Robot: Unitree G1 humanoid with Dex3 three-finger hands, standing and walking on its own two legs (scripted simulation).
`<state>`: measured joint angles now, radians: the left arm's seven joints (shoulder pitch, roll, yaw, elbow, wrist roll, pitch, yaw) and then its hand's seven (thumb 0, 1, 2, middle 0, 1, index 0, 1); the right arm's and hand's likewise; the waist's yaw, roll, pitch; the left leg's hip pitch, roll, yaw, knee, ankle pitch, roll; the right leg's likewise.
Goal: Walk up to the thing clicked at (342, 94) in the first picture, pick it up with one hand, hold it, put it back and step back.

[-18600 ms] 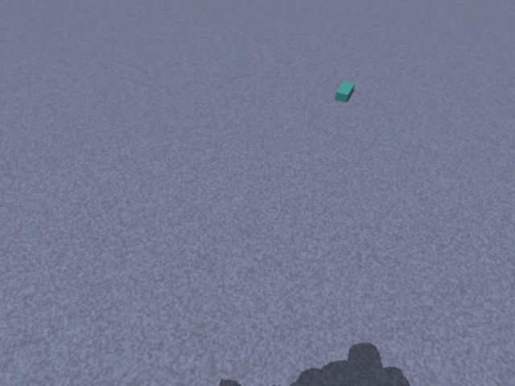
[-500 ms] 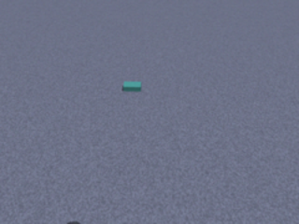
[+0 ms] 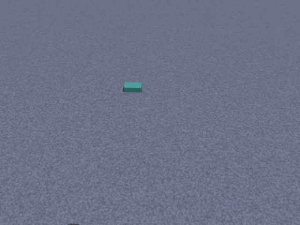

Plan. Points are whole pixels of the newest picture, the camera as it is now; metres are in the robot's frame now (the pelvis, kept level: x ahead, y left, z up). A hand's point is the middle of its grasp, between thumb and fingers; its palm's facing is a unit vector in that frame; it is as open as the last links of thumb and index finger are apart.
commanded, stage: stand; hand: left
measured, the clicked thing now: (133, 87) +1.48 +0.14 -0.75
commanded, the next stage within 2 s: walk up in 0.42 s
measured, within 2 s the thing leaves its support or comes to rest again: neither
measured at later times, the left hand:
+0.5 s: hand out of the picture +0.07 +0.26 -0.15, palm faces -0.06 -0.94 -0.33, open 7.4 cm
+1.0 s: hand (78, 222) +0.17 +0.22 -0.15, palm faces +0.00 -0.93 -0.37, open 7.4 cm
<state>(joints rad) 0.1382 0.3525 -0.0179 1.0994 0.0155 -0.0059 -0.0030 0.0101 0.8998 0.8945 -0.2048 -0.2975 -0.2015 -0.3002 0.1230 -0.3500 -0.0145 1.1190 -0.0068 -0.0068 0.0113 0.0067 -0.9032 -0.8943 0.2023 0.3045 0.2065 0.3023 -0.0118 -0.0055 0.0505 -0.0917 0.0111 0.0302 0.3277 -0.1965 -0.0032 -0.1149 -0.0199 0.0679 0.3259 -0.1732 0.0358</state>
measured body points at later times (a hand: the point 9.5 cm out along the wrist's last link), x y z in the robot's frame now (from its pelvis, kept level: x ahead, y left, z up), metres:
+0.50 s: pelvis +0.00 +0.00 +0.00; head +0.00 +0.00 +0.45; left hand +0.07 +0.30 -0.13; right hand +0.06 -0.31 -0.13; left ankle -0.01 +0.12 -0.75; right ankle +0.00 -0.14 -0.73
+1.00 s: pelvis +0.16 -0.06 -0.01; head +0.17 -0.06 +0.44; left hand +0.17 +0.27 -0.12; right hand +0.24 -0.38 -0.13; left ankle +0.27 +0.09 -0.71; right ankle +0.09 -0.17 -0.75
